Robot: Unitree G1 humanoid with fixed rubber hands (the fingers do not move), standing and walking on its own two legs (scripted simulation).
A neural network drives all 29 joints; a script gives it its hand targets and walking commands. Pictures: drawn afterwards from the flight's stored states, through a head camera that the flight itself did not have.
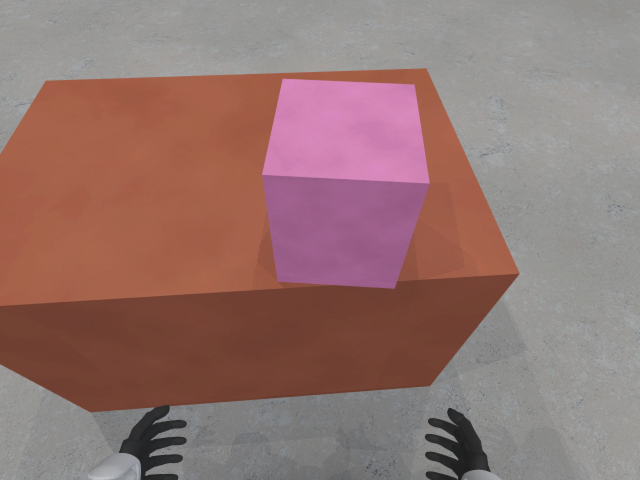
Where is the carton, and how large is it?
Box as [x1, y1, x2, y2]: [262, 79, 429, 288]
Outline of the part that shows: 283,79 262,173 277,281 394,288 429,183 414,84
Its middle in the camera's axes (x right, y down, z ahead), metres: +0.04 -0.08 +0.63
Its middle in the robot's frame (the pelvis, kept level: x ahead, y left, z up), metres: +0.53 +0.01 +0.02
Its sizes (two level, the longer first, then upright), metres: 0.210 0.200 0.250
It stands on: a pedestal, 0.66 m high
